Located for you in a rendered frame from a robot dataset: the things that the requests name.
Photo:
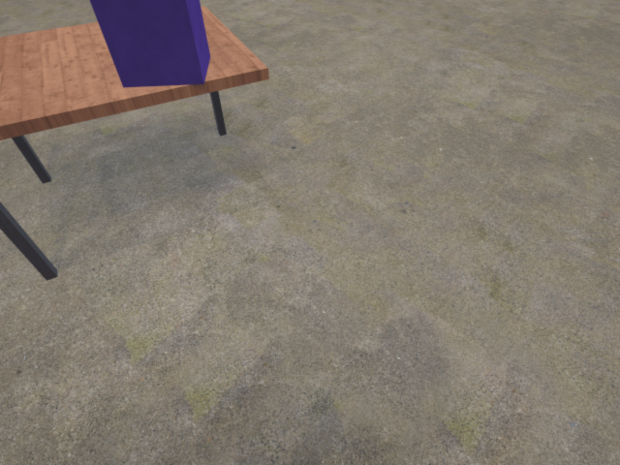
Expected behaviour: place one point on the carton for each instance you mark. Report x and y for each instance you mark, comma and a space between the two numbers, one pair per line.
155, 42

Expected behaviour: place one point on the table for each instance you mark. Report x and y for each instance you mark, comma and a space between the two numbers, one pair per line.
62, 76

